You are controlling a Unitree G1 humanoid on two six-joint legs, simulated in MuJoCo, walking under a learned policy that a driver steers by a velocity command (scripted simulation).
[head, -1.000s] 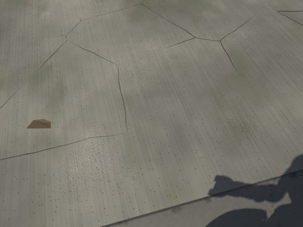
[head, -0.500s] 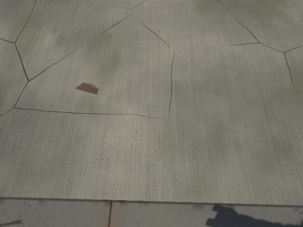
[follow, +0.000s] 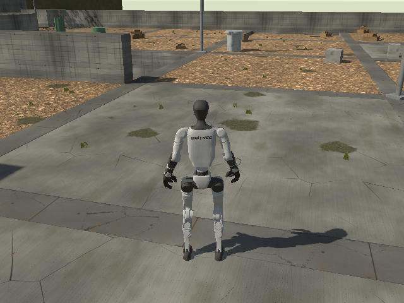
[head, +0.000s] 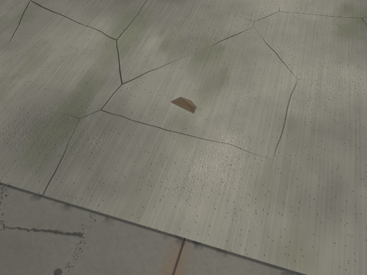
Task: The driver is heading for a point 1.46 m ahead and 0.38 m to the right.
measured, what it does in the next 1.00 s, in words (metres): walks ahead, turning right: right foot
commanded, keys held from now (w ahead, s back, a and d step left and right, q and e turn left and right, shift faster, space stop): e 0.56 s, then w+e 0.26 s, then w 0.14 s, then w+q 0.04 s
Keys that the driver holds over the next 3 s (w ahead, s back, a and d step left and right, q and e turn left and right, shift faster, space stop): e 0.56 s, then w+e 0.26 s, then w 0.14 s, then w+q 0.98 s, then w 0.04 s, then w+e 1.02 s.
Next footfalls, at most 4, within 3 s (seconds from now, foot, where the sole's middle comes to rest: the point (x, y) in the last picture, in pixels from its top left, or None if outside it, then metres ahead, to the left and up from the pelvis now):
0.48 right None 0.02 -0.12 -0.77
1.04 left None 0.25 0.02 -0.77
1.48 right None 0.42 -0.30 -0.77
1.96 left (214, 204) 0.74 -0.08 -0.77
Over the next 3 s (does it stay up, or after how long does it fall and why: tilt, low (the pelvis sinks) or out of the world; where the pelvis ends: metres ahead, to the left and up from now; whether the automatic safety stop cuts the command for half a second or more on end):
stays up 1.17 -0.22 -0.01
